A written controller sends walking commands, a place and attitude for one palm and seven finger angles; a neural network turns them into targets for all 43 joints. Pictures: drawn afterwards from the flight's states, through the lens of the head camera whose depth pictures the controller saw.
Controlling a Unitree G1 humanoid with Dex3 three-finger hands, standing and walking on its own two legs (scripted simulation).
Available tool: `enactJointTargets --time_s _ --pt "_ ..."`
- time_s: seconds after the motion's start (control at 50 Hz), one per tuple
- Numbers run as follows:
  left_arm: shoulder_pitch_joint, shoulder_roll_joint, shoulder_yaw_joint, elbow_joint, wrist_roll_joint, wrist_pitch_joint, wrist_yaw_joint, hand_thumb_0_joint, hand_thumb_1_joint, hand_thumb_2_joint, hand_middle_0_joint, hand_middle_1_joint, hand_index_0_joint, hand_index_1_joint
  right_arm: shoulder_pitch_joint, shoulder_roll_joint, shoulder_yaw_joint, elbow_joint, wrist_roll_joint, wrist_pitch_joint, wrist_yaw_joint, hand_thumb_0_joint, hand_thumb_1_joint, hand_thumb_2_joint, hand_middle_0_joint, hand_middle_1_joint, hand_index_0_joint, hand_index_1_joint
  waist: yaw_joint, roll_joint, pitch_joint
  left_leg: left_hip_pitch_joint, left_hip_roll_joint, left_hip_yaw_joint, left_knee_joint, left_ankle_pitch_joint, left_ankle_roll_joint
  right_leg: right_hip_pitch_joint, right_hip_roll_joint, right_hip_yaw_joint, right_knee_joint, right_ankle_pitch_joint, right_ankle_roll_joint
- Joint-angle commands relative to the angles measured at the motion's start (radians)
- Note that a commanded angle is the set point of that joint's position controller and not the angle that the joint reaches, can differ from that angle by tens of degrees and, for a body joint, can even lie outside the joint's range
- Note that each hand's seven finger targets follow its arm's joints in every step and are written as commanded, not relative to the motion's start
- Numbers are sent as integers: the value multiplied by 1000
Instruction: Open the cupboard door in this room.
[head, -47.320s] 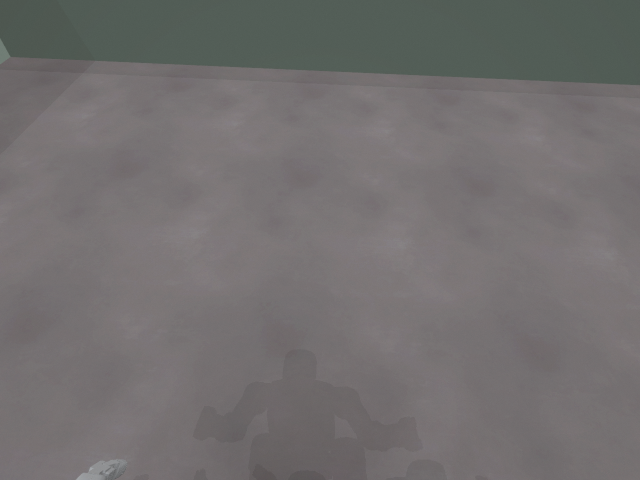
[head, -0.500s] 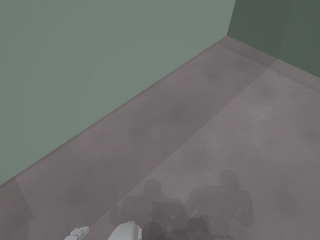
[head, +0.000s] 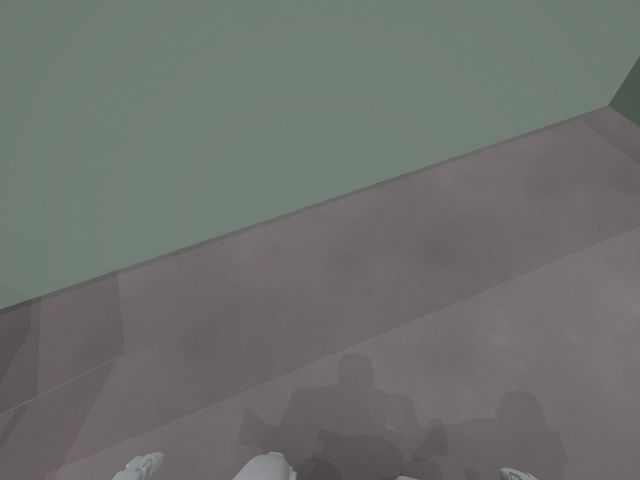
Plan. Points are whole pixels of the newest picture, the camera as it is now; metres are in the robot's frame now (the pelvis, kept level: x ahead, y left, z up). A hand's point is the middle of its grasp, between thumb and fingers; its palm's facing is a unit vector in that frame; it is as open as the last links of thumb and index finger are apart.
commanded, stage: turn to face it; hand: left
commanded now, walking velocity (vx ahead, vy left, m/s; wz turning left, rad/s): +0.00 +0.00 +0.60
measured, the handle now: out of the picture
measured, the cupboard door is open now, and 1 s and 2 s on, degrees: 56 56 56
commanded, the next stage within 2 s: none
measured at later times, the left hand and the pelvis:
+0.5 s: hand out of the picture +0.03 +0.20 -0.15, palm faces +0.35 -0.90 -0.27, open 7.4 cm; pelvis +0.02 -0.03 +0.01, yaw +19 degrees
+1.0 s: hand out of the picture -0.03 +0.14 -0.17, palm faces +0.63 -0.74 -0.22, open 7.4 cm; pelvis +0.04 -0.06 +0.01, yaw +38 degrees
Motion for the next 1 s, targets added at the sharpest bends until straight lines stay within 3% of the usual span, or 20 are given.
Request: enactJointTargets --time_s 0.0,0.06,0.16,0.22,0.24,0.26,0.28,0.34,0.5,0.52,0.56,0.58,0.66,0.76,0.84,0.86,0.88,0.9,0.92,0.98 --pt "32 158 30 -57 1 -14 34 0 900 900 -200 -300 -200 -300 -74 -84 -30 -105 6 -26 7 0 -900 -900 200 300 200 300 3 -265 -100 -169 34 29 450 -53 -8 164 -315 247 -345 383 -150" --pt "37 142 26 -55 5 -20 35 0 900 900 -200 -300 -200 -300 -65 -39 -11 -86 13 -21 20 0 -900 -900 200 300 200 300 3 -245 -129 -95 26 108 235 -26 -27 241 -259 61 -289 598 -111" --pt "116 182 42 -13 6 -21 32 0 900 900 -200 -300 -200 -300 -104 -10 4 -92 17 -33 23 0 -900 -900 200 300 200 300 49 -225 -144 -6 5 179 -61 -21 -13 339 -298 15 -234 730 -118" --pt "92 188 52 -9 -5 -20 24 0 900 900 -200 -300 -200 -300 -25 -39 -2 -79 13 -43 17 0 -900 -900 200 300 200 300 4 -198 -170 157 -9 197 -296 136 8 283 -287 -49 -123 690 -65" --pt "72 179 51 -15 -13 -17 20 0 900 900 -200 -300 -200 -300 46 -80 -13 -60 8 -50 16 0 -900 -900 200 300 200 300 -43 -116 -204 318 31 155 -405 294 31 176 -273 -88 1 587 -21" --pt "59 118 40 -48 -17 -11 12 0 900 900 -200 -300 -200 -300 107 -188 -43 -56 -2 -56 12 0 -900 -900 200 300 200 300 -75 163 -242 500 283 -181 -441 596 141 -105 -137 -125 223 79 55" --pt "-14 82 17 -95 -12 -1 13 0 900 900 -200 -300 -200 -300 167 -257 -56 -41 -1 -46 1 0 -900 -900 200 300 200 300 -110 281 -203 489 443 -340 -461 858 280 -260 -63 -45 377 -318 79" --pt "-63 98 29 -64 -9 16 15 0 900 900 -200 -300 -200 -300 66 -191 -42 -60 -5 -50 -24 0 -900 -900 200 300 200 300 -63 206 -138 289 311 -218 -473 575 236 -240 -59 82 458 -152 71" --pt "79 78 29 -20 -14 5 2 0 900 900 -200 -300 -200 -300 -40 -180 -44 -84 -3 -40 -16 0 -900 -900 200 300 200 300 19 133 -130 91 173 -142 -385 400 140 141 53 -10 -78 44 60" --pt "133 109 38 -14 -10 -4 7 0 900 900 -200 -300 -200 -300 -58 -158 -43 -93 4 -40 -13 0 -900 -900 200 300 200 300 51 53 -143 23 122 -113 -305 305 100 244 15 18 -228 122 54" --pt "148 260 58 -28 7 -15 23 0 900 900 -200 -300 -200 -300 -57 -74 -32 -134 13 -40 0 0 -900 -900 200 300 200 300 75 -371 -151 -161 -55 64 186 -184 -5 284 -435 440 -435 260 -135" --pt "117 213 50 -34 2 -18 31 0 900 900 -200 -300 -200 -300 -65 -94 -36 -122 7 -33 -2 0 -900 -900 200 300 200 300 52 -319 -133 -157 -1 9 346 -151 7 217 -412 394 -401 301 -178" --pt "4 137 24 -58 3 -15 34 0 900 900 -200 -300 -200 -300 -39 -44 -19 -71 11 -16 18 0 -900 -900 200 300 200 300 -11 -244 -108 -101 30 83 324 -20 -24 189 -263 83 -324 495 -115" --pt "87 175 37 -20 5 -19 32 0 900 900 -200 -300 -200 -300 -89 -14 -1 -75 16 -26 24 0 -900 -900 200 300 200 300 40 -223 -130 -26 13 164 11 -24 -23 314 -289 15 -268 647 -117" --pt "81 192 52 -10 -4 -16 23 0 900 900 -200 -300 -200 -300 -23 -38 -2 -70 13 -41 18 0 -900 -900 200 300 200 300 7 -204 -158 136 -1 193 -266 113 2 277 -296 -44 -151 630 -72" --pt "65 182 50 -10 -10 -14 19 0 900 900 -200 -300 -200 -300 31 -67 -11 -57 10 -47 19 0 -900 -900 200 300 200 300 -29 -134 -184 273 17 163 -388 240 18 193 -279 -83 -41 554 -29" --pt "61 132 46 -41 -18 -7 13 0 900 900 -200 -300 -200 -300 109 -177 -39 -48 -1 -57 13 0 -900 -900 200 300 200 300 -73 127 -237 452 237 -131 -441 525 119 -43 -168 -132 171 188 47" --pt "-11 78 17 -93 -15 0 11 0 900 900 -200 -300 -200 -300 180 -264 -60 -35 -1 -50 2 0 -900 -900 200 300 200 300 -113 305 -216 499 442 -372 -459 897 272 -256 -63 -69 361 -331 87" --pt "-74 106 20 -101 -3 13 19 0 900 900 -200 -300 -200 -300 208 -244 -54 -16 -1 -48 -8 0 -900 -900 200 300 200 300 -124 174 -216 465 426 -337 -445 798 290 -277 -62 37 451 -289 73" --pt "-49 95 27 -46 -9 16 9 0 900 900 -200 -300 -200 -300 53 -174 -34 -59 -3 -57 -28 0 -900 -900 200 300 200 300 -44 152 -155 311 278 -171 -457 653 212 -231 -55 81 468 -102 80"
